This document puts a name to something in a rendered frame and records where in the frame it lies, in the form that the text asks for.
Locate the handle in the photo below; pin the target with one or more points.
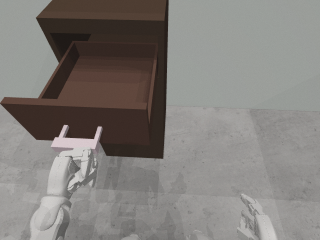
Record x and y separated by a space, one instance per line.
62 143

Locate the robot left hand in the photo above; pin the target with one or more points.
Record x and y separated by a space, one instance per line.
79 162

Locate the robot left forearm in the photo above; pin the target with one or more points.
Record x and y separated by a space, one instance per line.
51 219

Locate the drawer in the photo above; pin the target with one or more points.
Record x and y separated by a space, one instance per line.
96 84

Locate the robot right shin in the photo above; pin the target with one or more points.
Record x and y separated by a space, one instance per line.
197 232

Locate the cabinet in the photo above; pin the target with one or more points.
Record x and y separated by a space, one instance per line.
130 21

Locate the robot right hand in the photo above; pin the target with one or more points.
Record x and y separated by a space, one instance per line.
260 226

